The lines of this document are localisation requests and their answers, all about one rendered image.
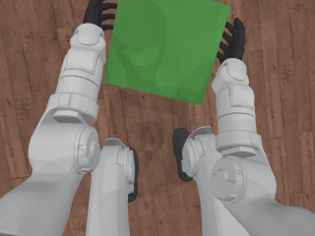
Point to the left robot hand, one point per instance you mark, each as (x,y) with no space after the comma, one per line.
(93,14)

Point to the robot right forearm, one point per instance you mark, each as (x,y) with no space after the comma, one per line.
(237,132)

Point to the left robot upper arm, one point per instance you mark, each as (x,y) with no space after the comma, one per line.
(60,155)

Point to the carton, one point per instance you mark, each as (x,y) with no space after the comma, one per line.
(165,47)

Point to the left robot foot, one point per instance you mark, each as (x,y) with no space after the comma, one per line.
(132,196)

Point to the left robot thigh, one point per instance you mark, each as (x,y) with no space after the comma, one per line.
(108,202)

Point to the robot left forearm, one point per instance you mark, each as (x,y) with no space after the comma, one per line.
(79,81)

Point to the right robot hand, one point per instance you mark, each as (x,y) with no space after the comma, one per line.
(235,42)

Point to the right robot upper arm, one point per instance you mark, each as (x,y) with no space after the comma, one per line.
(247,189)

